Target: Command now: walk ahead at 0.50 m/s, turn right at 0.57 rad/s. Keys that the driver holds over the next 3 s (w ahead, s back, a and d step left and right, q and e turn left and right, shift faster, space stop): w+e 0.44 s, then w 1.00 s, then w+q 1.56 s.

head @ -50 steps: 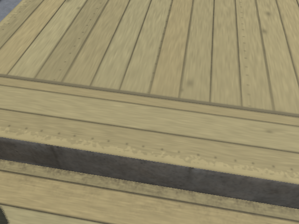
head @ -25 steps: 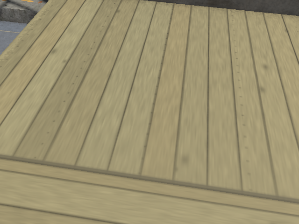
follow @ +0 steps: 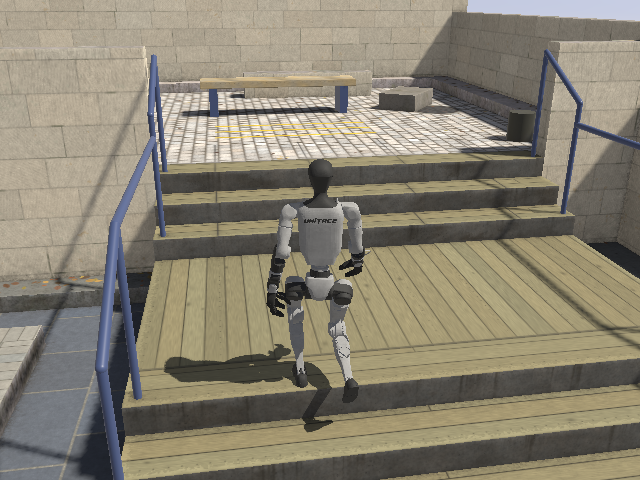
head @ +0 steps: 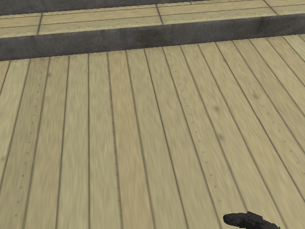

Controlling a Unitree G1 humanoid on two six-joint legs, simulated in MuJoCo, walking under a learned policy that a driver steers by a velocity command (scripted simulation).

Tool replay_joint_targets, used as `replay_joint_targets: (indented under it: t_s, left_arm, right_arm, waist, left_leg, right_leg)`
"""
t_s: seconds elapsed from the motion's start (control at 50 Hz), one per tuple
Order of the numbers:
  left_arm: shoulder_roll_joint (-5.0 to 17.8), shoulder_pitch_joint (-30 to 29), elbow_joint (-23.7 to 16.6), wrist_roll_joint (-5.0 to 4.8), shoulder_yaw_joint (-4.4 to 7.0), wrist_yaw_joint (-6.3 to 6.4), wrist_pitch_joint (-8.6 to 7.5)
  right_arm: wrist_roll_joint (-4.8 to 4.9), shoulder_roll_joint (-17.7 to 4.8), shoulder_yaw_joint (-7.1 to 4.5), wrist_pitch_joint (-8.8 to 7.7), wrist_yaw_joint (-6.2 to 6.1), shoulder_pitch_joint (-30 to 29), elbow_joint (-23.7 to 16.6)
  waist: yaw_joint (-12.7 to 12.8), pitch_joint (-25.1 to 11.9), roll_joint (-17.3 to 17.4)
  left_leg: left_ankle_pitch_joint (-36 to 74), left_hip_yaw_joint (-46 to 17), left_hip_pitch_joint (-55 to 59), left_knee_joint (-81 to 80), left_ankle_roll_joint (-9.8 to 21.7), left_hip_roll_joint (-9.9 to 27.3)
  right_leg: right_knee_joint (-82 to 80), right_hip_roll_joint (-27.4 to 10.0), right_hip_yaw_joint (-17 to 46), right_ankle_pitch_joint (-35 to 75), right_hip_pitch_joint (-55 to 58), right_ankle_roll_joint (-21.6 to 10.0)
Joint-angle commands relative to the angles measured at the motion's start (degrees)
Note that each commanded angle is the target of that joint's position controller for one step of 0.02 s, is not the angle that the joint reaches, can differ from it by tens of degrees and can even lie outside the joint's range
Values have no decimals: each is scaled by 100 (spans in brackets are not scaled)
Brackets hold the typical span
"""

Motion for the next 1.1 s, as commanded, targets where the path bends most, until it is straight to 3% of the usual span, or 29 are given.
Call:
replay_joint_targets:
  t_s: [0.02, 0.06, 0.14, 0.16, 0.18, 0.24, 0.38, 0.44, 0.5, 0.52, 0.54, 0.56, 0.58, 0.6, 0.62, 0.64, 0.68, 0.7, 0.72, 0.76, 0.78, 0.9, 0.94, 0.98, 1.0, 1.02, 1.04, 1.06, 1.1]
  left_arm:
    - [-123, -517, -522, 80, -44, 144, 105]
    - [-414, -808, -624, 91, -135, 158, 256]
    - [60, -1626, -868, -92, -44, -90, 143]
    - [290, -1727, -960, -26, 21, -133, 107]
    - [384, -1884, -963, -12, 48, -155, 65]
    - [208, -2267, -1079, -77, 18, -92, 40]
    - [27, -3164, -1272, -101, 38, -12, 309]
    - [179, -2952, -1258, -25, 156, 75, 294]
    - [554, -2364, -1175, -199, 346, 301, 123]
    - [908, -1307, -961, -147, 526, 468, 85]
    - [1079, 384, -525, -162, 534, 577, 128]
    - [1003, 1648, -44, 8, 527, 613, 207]
    - [1188, 1638, 176, 92, 716, 655, 135]
    - [1122, 932, 61, -28, 733, 672, 75]
    - [601, 509, 12, -98, 579, 655, 71]
    - [166, -29, -83, -184, 432, 587, 62]
    - [-276, -420, -272, -143, 249, 507, 87]
    - [27, -885, -555, -350, 173, 531, 102]
    - [300, -995, -607, -357, 190, 561, 99]
    - [480, -570, -587, -278, 204, 669, 117]
    - [564, -358, -589, -282, 224, 715, 124]
    - [777, 516, -354, -484, 342, 776, 151]
    - [859, 432, -361, -426, 404, 802, 220]
    - [696, 216, -489, -344, 362, 799, 260]
    - [439, 371, -630, -260, 297, 796, 255]
    - [-162, 1048, -597, -316, 123, 720, 123]
    - [292, 816, -559, -401, 221, 681, 9]
    - [617, 63, -769, -474, 296, 680, -31]
    - [692, -668, -1012, -399, 375, 805, 22]
  right_arm:
    - [50, 163, -119, 9, -86, 1312, 930]
    - [65, 519, -80, -81, -227, 875, 1038]
    - [-176, -43, -236, -307, -190, 839, 1035]
    - [-190, -76, -195, -320, -172, 979, 1021]
    - [-257, -109, -170, -310, -195, 1335, 1110]
    - [-424, -504, -208, -286, -149, 2192, 1349]
    - [-168, -790, -370, -350, 66, 2881, 1542]
    - [-139, -858, -480, -276, -16, 2917, 1466]
    - [-147, -1017, -588, -109, -102, 2939, 1459]
    - [-290, -883, -548, -151, -62, 3038, 1446]
    - [-301, -525, -374, -232, 37, 3483, 1193]
    - [-179, -747, -461, -216, 252, 2930, 1130]
    - [15, -553, -478, -195, 356, 1910, 836]
    - [-33, -628, -523, -256, 308, 1291, 677]
    - [-145, -675, -578, -258, 232, 1336, 638]
    - [-198, -299, -515, -251, 178, 1472, 706]
    - [-159, -6, -479, -153, 131, 1692, 760]
    - [853, -769, -725, -222, -168, 1377, 374]
    - [844, -688, -675, -208, -280, 1287, 324]
    - [449, -551, -613, -212, -316, 999, 278]
    - [379, -506, -590, -204, -282, 748, 247]
    - [494, -793, -628, -112, -76, -411, 26]
    - [432, -1001, -719, -141, -38, -112, 110]
    - [363, -1383, -910, -171, -28, 1333, 560]
    - [278, -1788, -1011, -158, -39, 2332, 778]
    - [295, -2011, -1055, -133, 15, 2640, 870]
    - [347, -1563, -938, -109, -18, 2355, 756]
    - [362, -1289, -875, -99, -46, 1810, 638]
    - [212, -1084, -803, -116, -9, 1140, 555]
  waist:
    - [-103, -5, 11]
    - [284, 269, 173]
    - [269, 443, 356]
    - [262, 453, 719]
    - [110, 427, 435]
    - [-155, 358, 330]
    - [-290, 984, 561]
    - [-92, 1001, 808]
    - [203, 698, 977]
    - [424, 125, 915]
    - [654, -1210, -303]
    - [1036, -1398, -293]
    - [1251, -320, 41]
    - [1051, 426, -39]
    - [666, 308, 24]
    - [277, 500, 54]
    - [-148, 673, 246]
    - [-400, 914, 579]
    - [-497, 1034, 388]
    - [-326, 1071, 246]
    - [-200, 1030, 151]
    - [233, 1127, -121]
    - [17, 960, -207]
    - [-637, 124, -177]
    - [-800, -708, 587]
    - [-562, -1418, 2424]
    - [-583, -1236, 1849]
    - [-600, -481, 1189]
    - [-290, 198, 450]
  left_leg:
    - [129, -3731, 2460, -3956, 1155, 1744]
    - [879, -2566, 2244, -4300, 843, 1358]
    - [1872, -238, 2150, -5360, 392, 722]
    - [2369, -328, 2428, -5515, 492, 977]
    - [2919, -310, 2950, -5486, 570, 1125]
    - [3920, 184, 4469, -5526, 519, 1168]
    - [5478, 685, 5731, -5833, 533, 1540]
    - [6627, 872, 6222, -5317, 506, 1637]
    - [7685, 926, 5639, -4184, 379, 1539]
    - [6961, 892, 4326, -3069, 92, 1298]
    - [4040, 604, 1856, -1356, -527, 721]
    - [-313, -45, 836, 233, -650, -145]
    - [-24, -1067, -234, 1132, -377, -83]
    - [466, -1337, -479, 1435, -255, 203]
    - [776, -1461, 41, 1282, -75, 379]
    - [1096, -1515, 558, 1183, 68, 545]
    - [958, -1382, 995, 1083, 128, 572]
    - [942, -1357, 812, 1013, -136, 554]
    - [1016, -1436, 585, 439, -251, 732]
    - [1892, -1284, 720, -752, -394, 760]
    - [2428, -1122, 1052, -1489, -385, 621]
    - [3066, -979, 1383, -3652, -309, 180]
    - [2615, -903, 1777, -3841, -145, 25]
    - [2482, -879, 3623, -3724, 162, -44]
    - [2464, -2340, 5452, -3670, 600, 1053]
    - [1594, -5037, 6870, -4705, 1459, 2072]
    - [746, -5402, 6706, -5011, 1284, 1938]
    - [865, -4368, 5847, -5015, 1009, 1749]
    - [1995, -3205, 4122, -5272, 881, 1367]
  right_leg:
    - [2284, -514, 57, 62, -2536, -303]
    - [1740, -677, 147, -300, -2534, -530]
    - [129, -881, -622, 192, -1877, -439]
    - [156, -974, -546, 311, -1995, -276]
    - [-53, -926, -364, 486, -2286, -227]
    - [-1550, -948, -505, 833, -2716, -151]
    - [-4066, -875, -1202, -80, -1653, 136]
    - [-4639, -557, -1406, -826, -1003, 142]
    - [-5785, 70, -1671, 153, 1009, -124]
    - [-5110, 65, -1367, 864, 2961, -472]
    - [-4948, -964, 414, 1453, 6225, -1359]
    - [-6263, -1888, 2296, 1711, 6898, -1734]
    - [-6710, -1802, 2006, 1356, 6348, -1264]
    - [-6846, -1669, 1463, 1105, 5104, -1093]
    - [-6988, -1612, 1080, 885, 4168, -1079]
    - [-7152, -1578, 830, 850, 3066, -1056]
    - [-7508, -1556, 615, 812, 1796, -1110]
    - [-7753, -1719, 815, 655, 1520, -1014]
    - [-7863, -1765, 644, 490, 1312, -921]
    - [-7887, -1498, 117, 645, 1087, -737]
    - [-7888, -1254, -171, 590, 978, -616]
    - [-7625, -1478, -147, 71, 2578, -375]
    - [-7030, -1538, -214, 1234, 3086, -213]
    - [-5316, -1112, -563, 2446, 2819, 36]
    - [-3376, -625, -903, 990, 1375, 272]
    - [-1526, 128, -757, -2496, -394, 594]
    - [-704, -205, -259, -2496, -1019, 523]
    - [-642, -487, -417, -1990, -1265, 458]
    - [-1158, -925, -620, -1271, -735, 355]
Next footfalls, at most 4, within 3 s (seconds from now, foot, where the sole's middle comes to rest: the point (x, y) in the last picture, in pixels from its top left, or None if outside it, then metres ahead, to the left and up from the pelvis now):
0.50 right None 0.37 -0.20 -0.67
0.98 left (181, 176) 0.77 -0.10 -0.67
1.56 right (244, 150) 0.91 -0.42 -0.67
2.08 left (199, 103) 1.25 -0.23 -0.67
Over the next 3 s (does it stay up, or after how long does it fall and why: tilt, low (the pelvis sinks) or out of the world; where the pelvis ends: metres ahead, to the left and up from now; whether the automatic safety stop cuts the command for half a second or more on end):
stays up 1.53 -0.29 0.10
